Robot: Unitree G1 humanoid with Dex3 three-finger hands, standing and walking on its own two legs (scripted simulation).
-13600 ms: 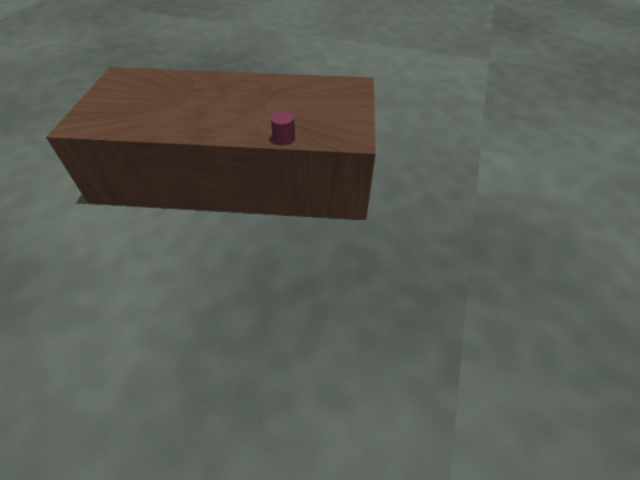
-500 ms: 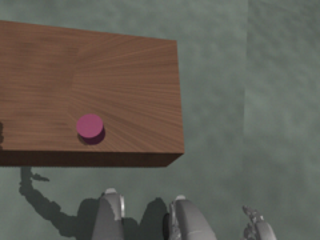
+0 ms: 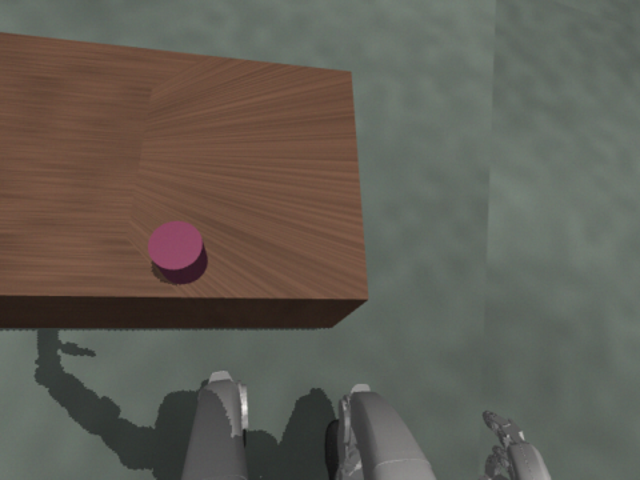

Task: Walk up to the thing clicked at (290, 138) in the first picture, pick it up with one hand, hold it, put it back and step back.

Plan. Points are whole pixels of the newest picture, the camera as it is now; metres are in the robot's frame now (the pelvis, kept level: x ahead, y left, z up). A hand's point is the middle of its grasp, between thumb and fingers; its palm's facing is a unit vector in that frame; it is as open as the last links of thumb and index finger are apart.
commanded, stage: go down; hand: left
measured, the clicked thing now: (180, 253) +0.44 +0.20 -0.25
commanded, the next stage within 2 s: approach in 1.42 s
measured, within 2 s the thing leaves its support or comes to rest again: neither
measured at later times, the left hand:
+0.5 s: hand out of the picture +0.39 +0.41 +0.05, palm faces +0.21 -0.98 +0.02, open 17.1 cm
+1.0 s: hand out of the picture +0.38 +0.41 +0.05, palm faces +0.23 -0.97 +0.02, open 17.0 cm
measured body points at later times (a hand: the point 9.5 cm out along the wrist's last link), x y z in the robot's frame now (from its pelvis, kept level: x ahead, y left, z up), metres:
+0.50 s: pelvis +0.00 +0.00 +0.00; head +0.16 +0.07 +0.42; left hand +0.37 +0.46 +0.05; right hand +0.11 -0.27 -0.09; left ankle +0.05 +0.11 -0.63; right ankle +0.00 -0.15 -0.63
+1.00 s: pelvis +0.00 +0.00 -0.01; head +0.15 +0.06 +0.41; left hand +0.37 +0.47 +0.05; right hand +0.09 -0.27 -0.10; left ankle +0.05 +0.11 -0.63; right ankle +0.00 -0.15 -0.63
